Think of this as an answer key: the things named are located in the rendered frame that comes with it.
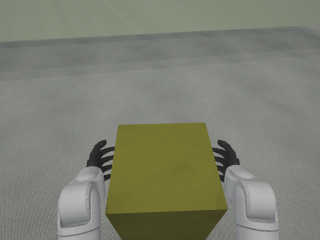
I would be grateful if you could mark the robot left hand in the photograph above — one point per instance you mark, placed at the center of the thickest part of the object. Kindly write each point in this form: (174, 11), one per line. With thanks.
(95, 159)

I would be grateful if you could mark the right robot forearm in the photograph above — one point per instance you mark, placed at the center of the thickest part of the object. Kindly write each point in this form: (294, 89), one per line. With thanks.
(255, 205)

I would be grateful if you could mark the robot right hand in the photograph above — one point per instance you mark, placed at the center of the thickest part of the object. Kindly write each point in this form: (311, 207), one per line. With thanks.
(229, 159)

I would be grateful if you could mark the carton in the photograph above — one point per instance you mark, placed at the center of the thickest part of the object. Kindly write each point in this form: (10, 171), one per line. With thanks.
(164, 183)

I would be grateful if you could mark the left robot forearm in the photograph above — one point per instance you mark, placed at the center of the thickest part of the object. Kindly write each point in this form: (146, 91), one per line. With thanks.
(78, 207)

